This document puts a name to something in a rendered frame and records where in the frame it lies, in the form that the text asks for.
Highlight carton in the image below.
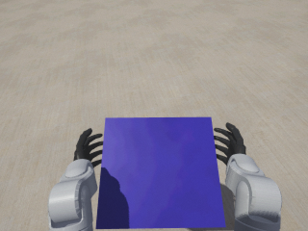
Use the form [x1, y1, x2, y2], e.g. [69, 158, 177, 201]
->
[95, 116, 226, 229]

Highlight robot left hand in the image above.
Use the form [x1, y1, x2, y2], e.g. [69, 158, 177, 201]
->
[73, 128, 103, 167]

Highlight right robot forearm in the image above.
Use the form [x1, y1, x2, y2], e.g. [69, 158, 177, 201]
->
[225, 153, 282, 231]

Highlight robot right hand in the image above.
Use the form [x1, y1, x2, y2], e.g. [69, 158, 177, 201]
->
[214, 122, 246, 165]

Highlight left robot forearm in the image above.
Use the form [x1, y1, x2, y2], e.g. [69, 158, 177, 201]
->
[47, 159, 98, 231]

